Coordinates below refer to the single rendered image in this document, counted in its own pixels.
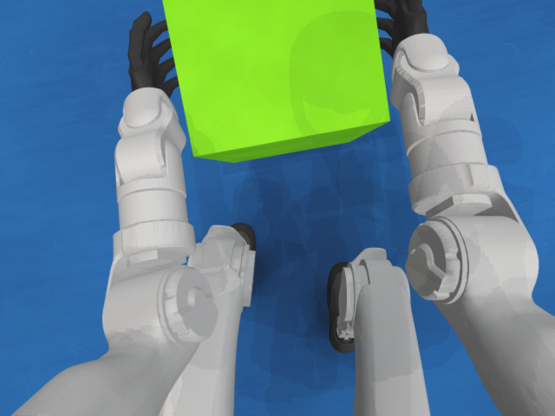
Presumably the carton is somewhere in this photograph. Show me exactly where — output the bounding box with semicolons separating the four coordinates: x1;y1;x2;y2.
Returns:
162;0;390;163

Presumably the right robot forearm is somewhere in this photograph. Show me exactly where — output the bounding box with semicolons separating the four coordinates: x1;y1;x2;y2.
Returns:
389;33;539;273

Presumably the right robot hand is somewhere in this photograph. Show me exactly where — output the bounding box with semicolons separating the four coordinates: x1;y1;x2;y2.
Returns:
374;0;429;60

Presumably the right robot upper arm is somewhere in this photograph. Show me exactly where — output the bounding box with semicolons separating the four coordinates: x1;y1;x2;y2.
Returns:
405;216;555;416

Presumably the right robot foot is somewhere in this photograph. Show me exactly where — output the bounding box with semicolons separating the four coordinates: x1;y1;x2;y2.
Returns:
327;262;355;354

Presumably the left robot upper arm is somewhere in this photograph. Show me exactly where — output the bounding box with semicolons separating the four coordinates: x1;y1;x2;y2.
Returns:
10;264;218;416

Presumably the robot foot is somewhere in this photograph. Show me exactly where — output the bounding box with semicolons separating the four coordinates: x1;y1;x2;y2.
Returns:
327;262;355;354
231;223;256;251

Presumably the left robot hand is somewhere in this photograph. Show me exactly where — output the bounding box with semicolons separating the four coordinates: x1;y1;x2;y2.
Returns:
127;11;179;99

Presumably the left robot forearm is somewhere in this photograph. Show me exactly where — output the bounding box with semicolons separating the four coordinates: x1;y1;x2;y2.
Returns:
102;88;196;326

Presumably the left robot foot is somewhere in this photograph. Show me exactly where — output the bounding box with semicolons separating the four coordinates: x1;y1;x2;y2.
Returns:
231;223;256;251

